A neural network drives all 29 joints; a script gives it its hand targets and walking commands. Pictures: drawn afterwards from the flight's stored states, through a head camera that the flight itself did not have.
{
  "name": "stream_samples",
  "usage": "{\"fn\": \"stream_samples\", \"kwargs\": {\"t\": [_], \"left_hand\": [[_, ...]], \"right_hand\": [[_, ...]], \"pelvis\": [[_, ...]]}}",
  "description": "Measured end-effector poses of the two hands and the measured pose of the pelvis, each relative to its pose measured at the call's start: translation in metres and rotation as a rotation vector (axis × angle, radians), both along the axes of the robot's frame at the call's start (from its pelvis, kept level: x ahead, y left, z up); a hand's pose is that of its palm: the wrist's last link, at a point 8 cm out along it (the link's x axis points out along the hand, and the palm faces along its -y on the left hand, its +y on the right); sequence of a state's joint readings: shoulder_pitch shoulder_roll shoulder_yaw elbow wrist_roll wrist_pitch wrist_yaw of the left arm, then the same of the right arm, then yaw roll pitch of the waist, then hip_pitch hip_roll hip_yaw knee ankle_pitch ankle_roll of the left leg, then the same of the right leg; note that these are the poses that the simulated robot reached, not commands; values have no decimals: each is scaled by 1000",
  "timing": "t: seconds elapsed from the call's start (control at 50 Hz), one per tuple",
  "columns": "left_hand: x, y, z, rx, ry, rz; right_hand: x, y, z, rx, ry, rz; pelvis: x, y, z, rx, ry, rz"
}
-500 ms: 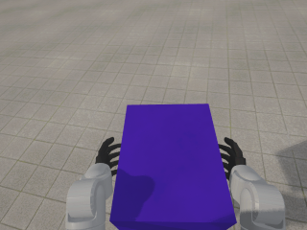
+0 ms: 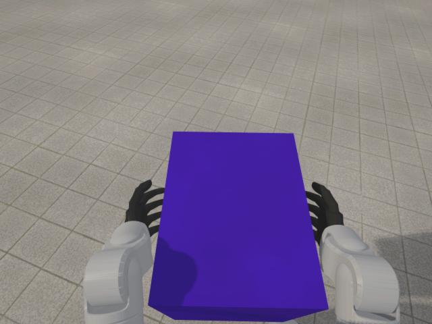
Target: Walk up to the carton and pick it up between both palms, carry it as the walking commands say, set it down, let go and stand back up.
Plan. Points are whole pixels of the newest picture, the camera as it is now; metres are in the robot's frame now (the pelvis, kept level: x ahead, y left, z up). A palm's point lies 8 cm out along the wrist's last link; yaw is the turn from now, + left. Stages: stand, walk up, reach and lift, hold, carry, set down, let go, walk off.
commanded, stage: carry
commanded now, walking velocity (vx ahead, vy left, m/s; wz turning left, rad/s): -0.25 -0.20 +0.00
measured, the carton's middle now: (230, 231) +0.27 +0.02 +0.03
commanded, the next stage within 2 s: none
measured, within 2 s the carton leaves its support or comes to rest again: neither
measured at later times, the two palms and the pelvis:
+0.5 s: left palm out of the picture +0.04 +0.02 +0.06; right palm out of the picture +0.06 -0.28 +0.08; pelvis -0.18 -0.15 -0.01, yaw +1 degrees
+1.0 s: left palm out of the picture -0.06 -0.13 +0.08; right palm out of the picture -0.08 -0.43 +0.07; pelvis -0.30 -0.26 +0.00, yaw -1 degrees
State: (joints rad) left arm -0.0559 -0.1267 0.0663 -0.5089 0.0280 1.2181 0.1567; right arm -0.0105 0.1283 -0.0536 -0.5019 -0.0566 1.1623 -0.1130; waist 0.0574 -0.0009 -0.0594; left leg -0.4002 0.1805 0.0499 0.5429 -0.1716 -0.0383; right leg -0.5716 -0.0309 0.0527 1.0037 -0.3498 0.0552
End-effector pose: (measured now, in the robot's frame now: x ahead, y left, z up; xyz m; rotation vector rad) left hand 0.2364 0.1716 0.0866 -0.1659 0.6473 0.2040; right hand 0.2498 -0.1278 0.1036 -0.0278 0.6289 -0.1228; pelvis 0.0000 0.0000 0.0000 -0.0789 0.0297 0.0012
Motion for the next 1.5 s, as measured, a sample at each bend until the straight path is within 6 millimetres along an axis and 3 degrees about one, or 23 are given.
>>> {"fn": "stream_samples", "kwargs": {"t": [0.14,0.22,0.32,0.44,0.54,0.6,0.72,0.84,0.92,1.02,1.24,1.5], "left_hand": [[-34,-94,-14,72,18,-105],[-68,-135,-24,133,104,-171],[-107,-155,-22,117,81,-165],[-158,-153,-22,49,-11,-74],[-213,-154,-23,-4,68,7],[-232,-163,-13,-7,62,26],[-246,-205,4,27,3,-23],[-261,-270,-9,91,56,-117],[-279,-293,-11,113,100,-155],[-298,-297,-5,98,50,-134],[-345,-270,-4,49,43,-11],[-342,-278,-1,74,58,-73]], "right_hand": [[-62,-94,-32,73,15,-105],[-111,-133,-54,138,103,-173],[-150,-154,-50,129,80,-171],[-172,-153,-27,56,-11,-77],[-205,-153,-18,5,69,2],[-221,-162,-11,5,64,19],[-253,-206,-4,32,3,-26],[-291,-270,-31,92,55,-117],[-319,-293,-38,122,99,-158],[-331,-297,-27,104,49,-137],[-341,-270,-12,49,43,-10],[-361,-279,-21,75,57,-73]], "pelvis": [[-51,-63,-20,30,23,-49],[-81,-85,-15,79,6,-31],[-115,-108,-15,84,-10,-25],[-157,-133,-24,50,12,11],[-189,-154,-5,23,-6,25],[-208,-167,2,13,-9,21],[-240,-197,0,20,11,-6],[-267,-236,-10,61,19,-22],[-284,-249,-4,92,7,-21],[-302,-259,-5,86,11,-15],[-326,-262,-3,89,2,0],[-338,-255,-4,86,-2,-3]]}}
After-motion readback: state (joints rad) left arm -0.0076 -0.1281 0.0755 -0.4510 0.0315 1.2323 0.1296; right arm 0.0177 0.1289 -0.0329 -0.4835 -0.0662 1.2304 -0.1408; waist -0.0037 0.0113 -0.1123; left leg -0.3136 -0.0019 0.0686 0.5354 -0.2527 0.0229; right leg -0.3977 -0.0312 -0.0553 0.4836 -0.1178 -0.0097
